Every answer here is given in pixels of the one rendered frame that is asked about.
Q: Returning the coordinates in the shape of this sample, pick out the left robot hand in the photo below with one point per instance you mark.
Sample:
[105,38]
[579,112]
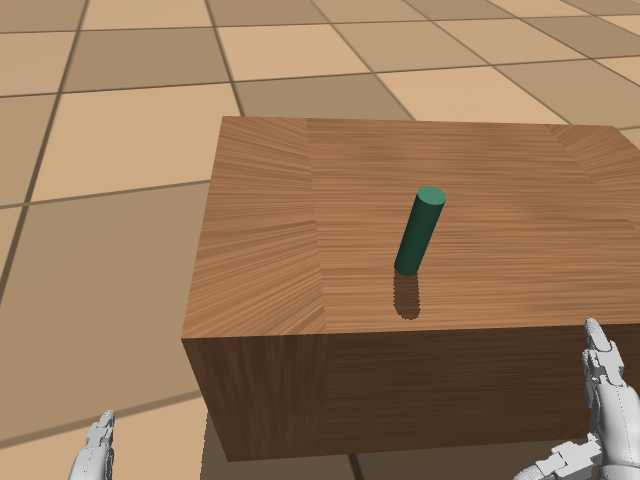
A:
[96,460]

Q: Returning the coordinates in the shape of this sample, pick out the right robot hand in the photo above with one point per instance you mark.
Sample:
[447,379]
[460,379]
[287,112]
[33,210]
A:
[614,427]

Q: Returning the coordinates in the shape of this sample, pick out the right robot arm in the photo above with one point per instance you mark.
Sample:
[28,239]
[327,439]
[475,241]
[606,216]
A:
[618,472]

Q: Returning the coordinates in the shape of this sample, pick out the can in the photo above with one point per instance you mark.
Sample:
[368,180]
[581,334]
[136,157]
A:
[424,215]

